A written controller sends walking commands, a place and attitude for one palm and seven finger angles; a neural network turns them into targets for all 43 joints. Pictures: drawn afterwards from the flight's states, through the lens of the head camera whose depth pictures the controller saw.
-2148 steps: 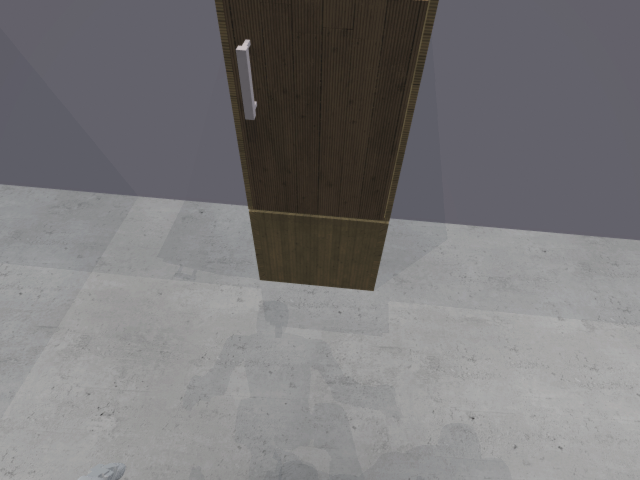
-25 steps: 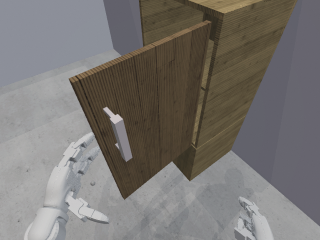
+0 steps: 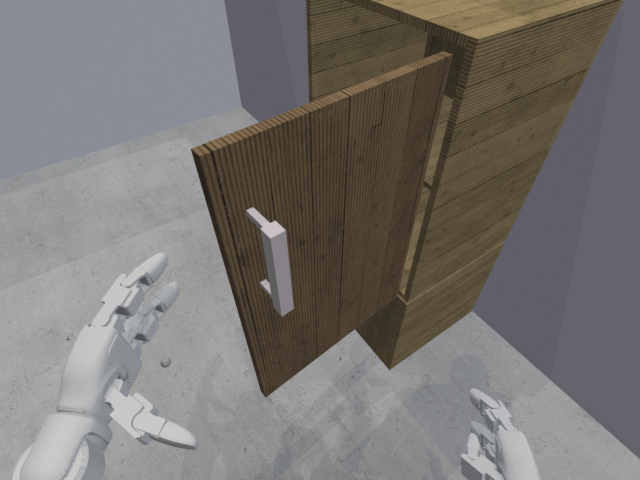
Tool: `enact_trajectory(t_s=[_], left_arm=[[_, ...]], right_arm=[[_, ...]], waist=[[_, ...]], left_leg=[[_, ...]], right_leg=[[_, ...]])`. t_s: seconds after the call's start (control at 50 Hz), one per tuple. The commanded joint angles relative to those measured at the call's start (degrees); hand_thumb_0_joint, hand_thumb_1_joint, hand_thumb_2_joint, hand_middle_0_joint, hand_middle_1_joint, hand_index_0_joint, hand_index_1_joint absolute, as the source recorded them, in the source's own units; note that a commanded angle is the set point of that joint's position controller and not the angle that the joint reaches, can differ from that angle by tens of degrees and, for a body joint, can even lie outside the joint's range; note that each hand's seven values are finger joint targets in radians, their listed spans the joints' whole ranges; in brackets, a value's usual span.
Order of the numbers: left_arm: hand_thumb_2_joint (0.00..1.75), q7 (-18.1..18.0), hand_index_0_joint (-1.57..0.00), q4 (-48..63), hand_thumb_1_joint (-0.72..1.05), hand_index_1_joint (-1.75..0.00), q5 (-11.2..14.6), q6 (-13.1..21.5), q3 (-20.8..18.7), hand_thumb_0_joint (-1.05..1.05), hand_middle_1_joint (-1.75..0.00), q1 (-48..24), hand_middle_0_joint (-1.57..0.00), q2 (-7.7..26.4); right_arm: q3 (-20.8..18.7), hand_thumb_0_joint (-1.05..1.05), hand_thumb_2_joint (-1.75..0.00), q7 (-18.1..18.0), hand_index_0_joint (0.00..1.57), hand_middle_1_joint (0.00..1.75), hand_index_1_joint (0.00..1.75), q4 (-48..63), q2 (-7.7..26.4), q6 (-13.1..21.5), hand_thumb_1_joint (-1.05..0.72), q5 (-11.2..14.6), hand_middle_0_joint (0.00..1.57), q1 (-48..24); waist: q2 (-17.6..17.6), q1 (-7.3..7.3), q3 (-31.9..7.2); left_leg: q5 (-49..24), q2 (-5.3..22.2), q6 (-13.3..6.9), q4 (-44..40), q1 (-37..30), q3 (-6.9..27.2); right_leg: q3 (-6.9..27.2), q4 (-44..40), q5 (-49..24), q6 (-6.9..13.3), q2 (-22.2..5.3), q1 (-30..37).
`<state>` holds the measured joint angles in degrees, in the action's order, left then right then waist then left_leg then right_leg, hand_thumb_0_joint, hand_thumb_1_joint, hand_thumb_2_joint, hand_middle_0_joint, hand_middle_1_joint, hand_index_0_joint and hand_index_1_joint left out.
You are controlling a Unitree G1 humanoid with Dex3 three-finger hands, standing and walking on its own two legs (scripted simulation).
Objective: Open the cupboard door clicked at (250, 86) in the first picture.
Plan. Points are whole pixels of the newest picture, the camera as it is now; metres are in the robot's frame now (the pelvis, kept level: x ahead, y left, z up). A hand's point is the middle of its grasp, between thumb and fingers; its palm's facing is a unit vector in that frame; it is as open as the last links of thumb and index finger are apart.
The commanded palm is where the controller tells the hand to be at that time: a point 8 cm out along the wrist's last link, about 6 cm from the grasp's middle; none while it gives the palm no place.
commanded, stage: draw the hand back to the body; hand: left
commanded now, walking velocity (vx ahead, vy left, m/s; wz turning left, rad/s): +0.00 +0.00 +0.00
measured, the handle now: (269, 263) +0.36 +0.10 +0.09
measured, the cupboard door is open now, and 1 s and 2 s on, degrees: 95 95 95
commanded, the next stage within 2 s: step back with the hand held close in 1.22 s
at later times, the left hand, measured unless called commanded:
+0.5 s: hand (100, 334) +0.22 +0.24 +0.15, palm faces +0.32 -0.88 -0.34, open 13.2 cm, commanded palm +0.17 +0.28 +0.17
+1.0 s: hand (68, 296) +0.23 +0.26 +0.18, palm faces +0.44 -0.81 -0.38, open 7.8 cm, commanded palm +0.19 +0.30 +0.20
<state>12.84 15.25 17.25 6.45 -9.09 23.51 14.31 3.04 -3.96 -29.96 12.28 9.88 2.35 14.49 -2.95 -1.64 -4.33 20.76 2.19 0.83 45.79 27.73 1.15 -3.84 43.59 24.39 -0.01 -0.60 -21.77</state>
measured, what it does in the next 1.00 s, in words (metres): stands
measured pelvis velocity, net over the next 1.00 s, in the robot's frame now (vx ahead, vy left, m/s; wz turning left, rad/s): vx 0.03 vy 0.00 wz -0.04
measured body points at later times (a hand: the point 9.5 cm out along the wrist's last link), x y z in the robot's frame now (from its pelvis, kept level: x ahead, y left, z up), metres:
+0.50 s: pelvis +0.02 +0.01 +0.03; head +0.01 +0.00 +0.48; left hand +0.19 +0.28 +0.17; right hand +0.20 -0.20 -0.05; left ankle +0.03 +0.13 -0.71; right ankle -0.02 -0.12 -0.71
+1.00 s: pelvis +0.03 +0.00 +0.03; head +0.02 -0.01 +0.48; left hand +0.21 +0.30 +0.20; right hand +0.22 -0.22 -0.05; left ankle +0.03 +0.13 -0.71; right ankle -0.02 -0.12 -0.71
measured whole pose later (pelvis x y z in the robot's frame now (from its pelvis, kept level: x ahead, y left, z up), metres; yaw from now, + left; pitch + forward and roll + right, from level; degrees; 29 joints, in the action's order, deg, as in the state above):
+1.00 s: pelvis +0.03 +0.00 +0.03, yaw -2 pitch -3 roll +0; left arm -6.9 21.3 3.8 3.9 -19.2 25.7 19.1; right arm 0.7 -4.3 -36.2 12.3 5.0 -0.5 10.0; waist -2.8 -4.5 1.4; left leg 13.8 2.0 0.6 24.0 6.8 -2.1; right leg -1.2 21.2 16.0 -0.4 -0.5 -1.8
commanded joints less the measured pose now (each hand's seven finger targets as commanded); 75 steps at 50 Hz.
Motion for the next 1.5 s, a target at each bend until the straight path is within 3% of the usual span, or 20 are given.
enact_trajectory(t_s=[0.0,0.02,0.08,0.12,0.14,0.18,0.22,0.3,0.52,0.68,0.82,0.92,1.02,1.08,1.3,1.32,1.34,1.38,1.42,1.48], left_arm=[[0.30,0.8,-0.15,14.8,-0.50,-0.30,1.0,2.1,-4.2,0.00,-0.30,-6.9,-0.15,6.6],[0.30,0.6,-0.15,14.2,-0.50,-0.30,1.0,1.8,-5.7,0.00,-0.30,-6.6,-0.15,8.1],[0.34,0.6,-0.15,16.4,-0.40,-0.30,0.8,1.0,-4.9,0.00,-0.30,-7.5,-0.15,7.2],[0.37,0.7,-0.16,15.2,-0.32,-0.30,1.2,0.1,-7.2,0.00,-0.30,-6.8,-0.16,9.0],[0.39,-8.0,-0.16,21.8,-0.29,-0.30,-7.6,1.4,-8.0,0.00,-0.30,-12.1,-0.16,15.5],[0.42,-13.8,-0.16,16.8,-0.22,-0.30,-9.9,0.3,-3.8,0.00,-0.30,-3.8,-0.16,7.9],[0.45,-16.6,-0.16,17.9,-0.15,-0.30,-11.8,0.5,-4.8,0.00,-0.30,-2.3,-0.16,9.4],[0.51,-19.3,-0.17,19.7,-0.01,-0.30,-14.0,1.2,-5.6,0.00,-0.30,-2.3,-0.17,10.3],[0.68,-20.8,-0.18,19.1,0.37,-0.30,-14.8,1.6,-10.6,0.00,-0.30,-0.6,-0.18,12.7],[0.80,-20.7,-0.19,20.1,0.65,-0.30,-14.3,1.6,-14.2,0.00,-0.30,-0.5,-0.19,14.1],[0.90,-20.8,-0.20,18.9,0.90,-0.30,-13.8,1.5,-17.6,0.00,-0.30,-2.0,-0.20,16.2],[0.90,-20.3,-0.20,17.0,0.90,-0.30,-13.7,1.1,-15.6,0.00,-0.30,-1.5,-0.20,14.1],[0.90,-20.7,-0.20,18.8,0.90,-0.30,-13.8,1.5,-17.3,0.00,-0.30,-2.7,-0.20,16.4],[0.90,-20.6,-0.20,19.6,0.90,-0.30,-13.7,1.8,-17.1,0.00,-0.30,-2.4,-0.20,15.9],[0.90,-20.3,-0.20,17.4,0.90,-0.30,-13.5,2.3,-16.7,0.00,-0.30,-2.2,-0.20,15.1],[0.90,-20.5,-0.20,23.4,0.90,-0.30,-13.6,3.0,-17.1,0.00,-0.30,-5.8,-0.20,16.9],[0.90,-20.8,-0.20,24.6,0.90,-0.30,-13.7,4.8,-24.0,0.00,-0.30,-7.8,-0.20,23.7],[0.90,-19.9,-0.20,18.6,0.90,-0.30,-14.0,4.5,-19.6,0.00,-0.30,1.3,-0.20,17.7],[0.90,-19.9,-0.20,19.6,0.90,-0.30,-14.1,4.8,-19.4,0.00,-0.30,3.1,-0.20,17.4],[0.90,-20.1,-0.20,19.5,0.90,-0.30,-14.0,4.6,-19.8,0.00,-0.30,6.1,-0.20,17.7]], right_arm=[[-2.4,0.00,-0.90,-1.1,0.20,0.30,0.30,9.5,7.3,4.4,-0.90,0.4,0.20,-6.9],[-2.4,0.00,-0.90,-1.2,0.20,0.30,0.30,9.1,7.4,4.6,-0.90,0.4,0.20,-7.1],[-2.1,0.00,-0.90,-1.3,0.20,0.30,0.30,9.2,7.2,5.2,-0.90,0.5,0.20,-7.2],[-2.1,0.00,-0.90,-1.5,0.20,0.30,0.30,8.6,7.4,5.5,-0.90,0.4,0.20,-7.5],[-2.1,0.00,-0.90,-2.8,0.20,0.30,0.30,8.5,6.5,4.8,-0.90,-0.7,0.20,-9.4],[-1.5,0.00,-0.90,-3.0,0.20,0.30,0.30,7.1,5.5,4.0,-0.90,-1.4,0.20,-8.0],[-1.8,0.00,-0.90,-2.9,0.20,0.30,0.30,6.3,6.0,3.3,-0.90,-1.8,0.20,-8.7],[-2.1,0.00,-0.90,-2.8,0.20,0.30,0.30,5.3,6.0,2.4,-0.90,-2.4,0.20,-9.3],[-3.0,0.00,-0.90,-1.7,0.20,0.30,0.30,3.3,6.4,0.7,-0.90,-2.9,0.20,-10.5],[-3.7,0.00,-0.90,-1.1,0.20,0.30,0.30,3.0,6.2,-0.7,-0.90,-2.8,0.20,-10.5],[-4.1,0.00,-0.90,-1.2,0.20,0.30,0.30,2.6,6.2,-1.6,-0.90,-2.6,0.20,-11.0],[-4.3,0.00,-0.90,-1.0,0.20,0.30,0.30,2.6,6.4,-2.1,-0.90,-2.7,0.20,-10.9],[-4.3,0.00,-0.90,-1.3,0.20,0.30,0.30,2.6,6.1,-1.8,-0.90,-2.9,0.20,-11.4],[-4.4,0.00,-0.90,-1.3,0.20,0.30,0.30,2.5,5.9,-1.6,-0.90,-2.8,0.20,-11.5],[-4.6,0.00,-0.90,-1.4,0.20,0.30,0.30,2.1,6.0,-1.4,-0.90,-2.7,0.20,-11.7],[-4.5,0.00,-0.90,-1.4,0.20,0.30,0.30,2.6,5.9,-1.0,-0.90,-2.6,0.20,-12.2],[-4.4,0.00,-0.90,-1.4,0.20,0.30,0.30,4.0,7.3,-2.2,-0.90,-2.4,0.20,-11.9],[-4.8,0.00,-0.90,-1.3,0.20,0.30,0.30,3.7,6.7,-4.2,-0.90,-2.5,0.20,-11.4],[-5.3,0.00,-0.90,-1.3,0.20,0.30,0.30,4.4,7.0,-5.3,-0.90,-2.4,0.20,-11.5],[-5.7,0.00,-0.90,-1.3,0.20,0.30,0.30,5.8,7.0,-6.8,-0.90,-2.0,0.20,-10.9]], waist=[[-1.0,0.26,-3.8],[0.5,0.06,-3.6],[-1.6,-0.08,-3.3],[0.7,-0.50,-3.4],[0.6,-2.04,-2.0],[-0.3,-0.79,2.5],[1.0,-1.17,0.7],[-2.0,-1.09,-0.1],[0.1,-2.02,0.1],[-1.7,-2.30,-0.6],[0.2,-2.38,0.3],[0.4,-2.23,0.4],[-0.2,-2.59,-0.3],[-1.7,-2.47,-0.5],[-0.2,-2.30,1.1],[-2.6,-2.44,-0.8],[0.1,0.24,4.3],[4.2,0.48,1.6],[0.8,0.56,-1.0],[1.8,0.75,-3.8]], left_leg=[[-4.5,-2.2,-1.5,-9.2,-7.9,1.1],[-4.4,-2.1,-1.6,-9.2,-7.8,1.1],[-3.5,-2.1,-1.4,-10.6,-9.0,1.5],[-4.0,-2.1,-1.6,-10.8,-9.2,1.6],[-3.3,-2.1,-1.7,-13.1,-10.3,0.0],[-2.4,-1.9,-1.5,-14.6,-12.3,-0.5],[-4.7,-1.5,-1.6,-16.2,-14.6,-0.7],[-8.4,-1.1,-1.6,-19.8,-18.7,-1.3],[-18.3,-0.8,-1.5,-23.8,-23.4,-2.4],[-24.6,-0.6,-1.4,-23.7,-25.1,-3.1],[-25.0,-0.7,-1.6,-23.3,-25.5,-3.9],[-24.8,-0.8,-1.9,-23.5,-25.7,-4.2],[-24.2,-1.2,-1.9,-23.4,-26.0,-4.3],[-23.7,-1.2,-1.9,-23.4,-26.5,-4.5],[-21.2,-1.1,-2.1,-24.1,-26.4,-4.6],[-21.6,-1.4,-2.0,-23.7,-27.0,-4.4],[-19.2,-0.2,-2.6,-21.0,-23.5,-4.1],[-19.9,-0.2,-2.3,-19.4,-22.4,-3.9],[-24.1,0.4,-2.2,-19.4,-22.4,-4.3],[-28.8,1.7,-2.0,-19.6,-23.3,-4.5]], right_leg=[[-0.3,-9.1,-8.6,0.4,2.1,-2.7],[-0.1,-9.6,-8.2,0.5,2.2,-1.9],[-0.8,-9.8,-7.2,0.6,2.1,-1.9],[-0.7,-10.7,-7.6,0.5,2.2,-0.9],[2.7,-15.6,-7.0,1.0,1.0,0.2],[1.7,-17.7,-4.9,0.9,0.5,0.3],[1.6,-18.9,-7.0,0.8,0.5,3.5],[1.4,-20.3,-10.9,0.9,0.4,7.6],[1.2,-23.5,-19.9,0.9,0.7,15.0],[1.3,-23.5,-25.3,0.6,0.8,16.6],[1.6,-24.5,-27.4,0.5,0.9,16.7],[1.7,-24.8,-27.8,0.2,0.7,16.7],[2.0,-25.0,-28.2,0.2,0.6,17.3],[2.1,-25.3,-27.7,0.1,0.6,16.9],[2.3,-26.5,-25.3,-0.1,0.7,15.8],[2.5,-26.4,-25.7,0.1,0.6,17.1],[6.9,-29.2,-31.4,0.1,-2.1,9.3],[6.4,-27.0,-36.7,0.1,-3.7,11.0],[5.5,-24.8,-39.8,-0.1,-4.0,12.2],[4.9,-22.9,-39.6,-0.7,-3.2,11.8]])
